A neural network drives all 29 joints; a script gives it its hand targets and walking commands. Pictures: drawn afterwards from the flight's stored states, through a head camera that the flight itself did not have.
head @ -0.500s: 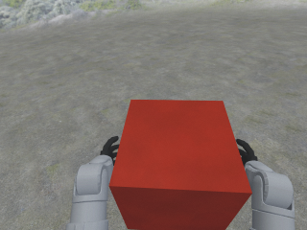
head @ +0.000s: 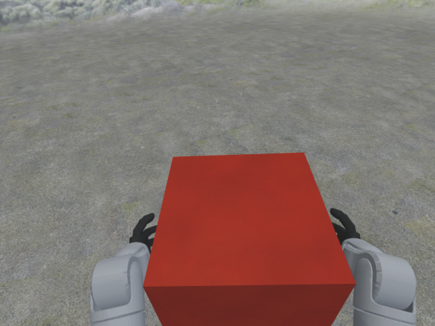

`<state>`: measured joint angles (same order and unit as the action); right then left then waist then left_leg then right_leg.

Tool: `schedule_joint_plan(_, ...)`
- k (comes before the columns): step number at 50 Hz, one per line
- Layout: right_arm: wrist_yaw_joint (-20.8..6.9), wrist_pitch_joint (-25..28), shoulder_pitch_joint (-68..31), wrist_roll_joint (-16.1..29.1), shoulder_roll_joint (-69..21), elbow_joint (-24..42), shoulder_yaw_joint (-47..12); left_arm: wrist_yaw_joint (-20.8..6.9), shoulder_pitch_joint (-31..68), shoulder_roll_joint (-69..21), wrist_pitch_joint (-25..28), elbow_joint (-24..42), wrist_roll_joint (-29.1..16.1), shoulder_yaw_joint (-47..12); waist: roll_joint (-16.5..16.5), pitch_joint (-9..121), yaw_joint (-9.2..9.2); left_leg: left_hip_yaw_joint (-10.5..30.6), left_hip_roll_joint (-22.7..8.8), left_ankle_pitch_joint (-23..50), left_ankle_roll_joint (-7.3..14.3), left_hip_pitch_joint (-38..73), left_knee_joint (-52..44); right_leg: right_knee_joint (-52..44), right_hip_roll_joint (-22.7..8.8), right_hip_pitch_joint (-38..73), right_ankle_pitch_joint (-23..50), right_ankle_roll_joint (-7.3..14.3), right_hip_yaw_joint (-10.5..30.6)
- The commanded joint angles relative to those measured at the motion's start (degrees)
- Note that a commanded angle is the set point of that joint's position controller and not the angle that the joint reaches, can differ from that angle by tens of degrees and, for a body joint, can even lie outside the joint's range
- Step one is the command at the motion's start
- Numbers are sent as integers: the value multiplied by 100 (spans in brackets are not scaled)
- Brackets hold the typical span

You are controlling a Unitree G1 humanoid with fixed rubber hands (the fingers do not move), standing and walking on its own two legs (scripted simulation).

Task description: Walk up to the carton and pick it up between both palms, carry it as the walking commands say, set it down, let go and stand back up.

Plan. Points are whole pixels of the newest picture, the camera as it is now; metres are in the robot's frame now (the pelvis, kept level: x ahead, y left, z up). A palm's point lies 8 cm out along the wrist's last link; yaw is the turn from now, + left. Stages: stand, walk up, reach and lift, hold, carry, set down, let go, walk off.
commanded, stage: carry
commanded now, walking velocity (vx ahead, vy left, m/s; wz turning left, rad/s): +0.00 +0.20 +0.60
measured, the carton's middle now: (241, 250) +0.26 -0.01 +0.05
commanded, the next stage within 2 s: none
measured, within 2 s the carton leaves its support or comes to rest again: neither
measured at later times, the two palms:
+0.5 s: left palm out of the picture +0.13 +0.36 +0.09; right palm (221, 268) +0.21 +0.03 +0.08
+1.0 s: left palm out of the picture -0.05 +0.61 +0.06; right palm (17, 322) +0.13 +0.32 +0.07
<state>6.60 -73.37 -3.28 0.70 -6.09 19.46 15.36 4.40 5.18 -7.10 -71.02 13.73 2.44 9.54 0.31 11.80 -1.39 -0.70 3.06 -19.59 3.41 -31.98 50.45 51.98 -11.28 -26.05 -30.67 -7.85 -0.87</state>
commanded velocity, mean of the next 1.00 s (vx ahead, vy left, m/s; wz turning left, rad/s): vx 0.00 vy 0.20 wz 0.60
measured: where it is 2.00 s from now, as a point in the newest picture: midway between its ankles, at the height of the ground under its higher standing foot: outside the picture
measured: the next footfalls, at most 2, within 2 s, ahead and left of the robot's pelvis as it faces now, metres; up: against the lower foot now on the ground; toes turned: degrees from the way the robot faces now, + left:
right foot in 0.10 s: +0.02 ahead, -0.16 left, +0.00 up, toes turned -1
right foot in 0.42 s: +0.00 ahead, -0.06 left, +0.00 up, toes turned +7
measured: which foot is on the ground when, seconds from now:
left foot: down 0.00-0.44, up 0.46-0.54, down 0.56-0.72, up 0.74-0.84, down 0.86-1.00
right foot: up 0.00-0.08, down 0.10-0.26, up 0.28-0.40, down 0.42-0.56, up 0.58-0.70, down 0.72-0.86, up 0.88-1.00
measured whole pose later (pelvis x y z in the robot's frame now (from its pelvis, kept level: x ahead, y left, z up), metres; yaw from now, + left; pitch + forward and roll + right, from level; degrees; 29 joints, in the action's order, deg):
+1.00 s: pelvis -0.16 +0.35 +0.00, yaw +32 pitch +4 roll -2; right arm 5.7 -68.0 -1.7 2.9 -7.3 23.0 15.4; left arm 5.1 2.0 -7.2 -66.7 19.8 0.9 8.7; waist 1.0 5.2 -0.4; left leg -3.7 9.5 -19.3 5.0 -31.4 46.9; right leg 59.3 -10.4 -25.3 -34.4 -7.7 -5.0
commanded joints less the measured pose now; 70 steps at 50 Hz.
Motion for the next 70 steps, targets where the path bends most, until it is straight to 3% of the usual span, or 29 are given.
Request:
schedule_joint_plan(1,-832,370,-3509,1370,-4244,1242,-4407,-561,3658,-4704,252,1904,-1982,-4281,1277,950,90,2305,-906,356,121,727,-3046,501,866,-289,-177,301,-510)
schedule_joint_plan(5,-849,454,-3582,1547,-4445,1418,-4777,-637,3169,-4683,368,1846,-2021,-4101,562,2084,-107,1473,-534,2451,-392,454,-1991,-2729,388,2403,642,632,-31)
schedule_joint_plan(7,-860,454,-4065,1572,-4399,1995,-4997,-677,3246,-4911,415,1681,-1959,-4020,-3245,1486,53,-9,-181,-699,-667,-1318,772,-2877,-2572,2347,3138,1657,1972)
schedule_joint_plan(12,-928,294,-3694,1579,-4000,1113,-4784,-553,3686,-4168,299,1553,-1692,-3908,191,1082,213,718,-360,235,-106,1503,-1848,-226,-414,99,923,342,-603)
schedule_joint_plan(13,-960,320,-3706,1537,-4000,1235,-4648,-521,3249,-4459,250,1889,-1696,-4101,1637,793,96,2809,-1411,1607,114,1544,-2745,718,632,-985,-383,-49,-1032)
schedule_joint_plan(20,-1019,546,-3612,1645,-4404,1588,-4735,-559,2928,-4850,417,2034,-1985,-4275,1403,1424,-239,848,-83,2699,-2612,61,-3494,-2713,1011,2764,-626,743,-1113)
schedule_joint_plan(22,-963,528,-3814,1715,-4261,1928,-5015,-644,2938,-4770,504,1952,-1911,-4043,-3324,1686,-52,357,33,-966,-1528,-264,1607,-3229,-2353,2126,2219,1533,1683)
schedule_joint_plan(23,-994,477,-3888,1758,-4292,1982,-4972,-567,2853,-4771,502,1904,-1803,-4042,-3384,1290,86,942,-895,-989,-1082,-604,1871,-3167,-2785,1586,2662,1772,1843)
schedule_joint_plan(27,-935,515,-3733,1718,-4155,1784,-4908,-499,3027,-4552,470,1972,-1777,-4035,-892,1568,344,424,-130,-332,-311,1558,-1855,-82,-683,1099,3348,326,-603)
schedule_joint_plan(29,-977,512,-3693,1727,-4113,1788,-4791,-462,3181,-4572,431,2281,-1814,-4200,1859,778,98,3340,-1551,5356,-6,2497,-2253,1740,786,-1631,-1079,-176,-627)
schedule_joint_plan(34,-1099,597,-3704,1784,-4755,1599,-4712,-524,3465,-4961,555,2687,-2146,-4489,1542,958,-204,966,-114,4569,-2993,620,-3604,-1815,1074,1889,-905,495,-1454)
schedule_joint_plan(35,-1063,686,-3882,1925,-4786,1862,-4994,-524,3114,-4943,603,2562,-2053,-4345,631,1490,-464,194,195,5239,-3294,307,-1220,-3689,428,3096,-344,953,-1148)
schedule_joint_plan(36,-982,595,-3328,1772,-4703,1529,-4987,-584,3356,-4886,595,2475,-2082,-4117,-3763,1809,-111,567,5,-930,-1944,18,2668,-3291,-1971,2417,2152,1294,1079)
schedule_joint_plan(39,-937,726,-4074,1843,-4264,2230,-5119,-593,3227,-4576,688,2364,-1971,-4222,-2033,471,226,1160,-1317,-1038,-643,-662,597,-2433,-2412,1366,4289,1131,683)
schedule_joint_plan(41,-941,652,-3736,1804,-4224,2067,-5028,-560,2698,-4565,560,2101,-1833,-4013,-1595,1170,267,69,-208,-1162,-390,1179,-1593,-608,-1082,1321,4149,451,-783)
schedule_joint_plan(44,-1046,687,-2968,1716,-4280,1737,-4751,-443,3169,-4543,655,2958,-2023,-4495,2270,1175,110,2776,-1618,7843,0,3087,-1679,2026,577,-1617,-975,-126,-502)
schedule_joint_plan(47,-1086,788,-3162,1701,-4454,1855,-4784,-517,2945,-4863,757,2591,-2069,-4511,1030,1711,23,1706,-687,6166,-1512,2814,-2472,1674,767,-429,-263,120,-776)
schedule_joint_plan(50,-1094,855,-3404,1795,-4561,1873,-4943,-556,2602,-4846,761,2708,-2099,-4509,1784,1241,-443,310,9,7213,-3779,444,-2106,-2477,606,2730,-1082,674,-1428)
schedule_joint_plan(51,-1055,852,-3112,1743,-4433,1979,-4994,-543,2912,-4710,794,2918,-2089,-4558,-1506,1412,-527,-127,557,2968,-3480,130,2738,-3843,-768,2841,1139,1345,-441)
schedule_joint_plan(52,-1019,785,-3099,1682,-4335,1972,-5192,-591,2184,-4394,753,2238,-1750,-4030,-3276,1359,21,725,-426,-798,-1841,-353,3282,-2980,-1987,2119,3583,1275,840)
schedule_joint_plan(55,-894,823,-3201,1655,-3870,2038,-4981,-556,2936,-4164,774,2592,-1813,-4266,-2123,409,280,1358,-1538,-1412,-533,-315,295,-1880,-2344,1316,5011,775,354)
schedule_joint_plan(57,-958,847,-3156,1719,-4111,2039,-4867,-508,2861,-4453,723,2676,-1897,-4285,-609,1191,385,280,-189,-1093,-277,1891,-1929,176,-972,698,4298,324,-766)
schedule_joint_plan(59,-980,819,-3169,1626,-4047,1914,-4862,-551,2896,-4359,694,2810,-1903,-4266,2047,802,58,3289,-1788,5310,164,2729,-2109,2250,512,-1729,-1094,-300,-573)
schedule_joint_plan(62,-1108,846,-2858,1659,-4276,1842,-4677,-471,3043,-4641,825,3048,-2053,-4728,1618,1376,-1,1544,-775,4829,-1700,2578,-2637,2010,556,-659,-183,110,-699)
schedule_joint_plan(65,-1091,1050,-3106,1782,-4502,2185,-4882,-477,2231,-4775,921,3049,-2138,-4720,1156,1623,-662,-876,607,6942,-5031,269,-68,-3167,71,3217,-1144,952,-1498)
schedule_joint_plan(66,-1054,1014,-2880,1814,-4599,2101,-5044,-499,2715,-4706,967,3160,-2074,-4681,-4029,1621,-424,494,-88,-885,-2982,108,5317,-3326,-1823,2240,2416,1385,366)
schedule_joint_plan(68,-960,991,-2840,1736,-4036,2044,-4911,-483,2426,-4110,935,2811,-1905,-4378,-2743,1017,-122,1346,-601,-2495,-1578,-1716,4631,-2597,-2610,2555,4475,1650,1850)
schedule_joint_plan(69,-916,1130,-3242,1797,-4050,2502,-4946,-523,2972,-4377,973,3045,-1964,-4550,-1776,485,139,2432,-1699,-2766,-669,-1370,962,-1310,-2612,2146,6271,1106,1279)
schedule_joint_plan(70,-884,1102,-2947,1820,-3985,2217,-4915,-488,2602,-4181,887,3033,-1829,-4479,-1142,694,109,998,-1002,-2340,-317,-88,-1904,-800,-1533,2054,6592,492,24)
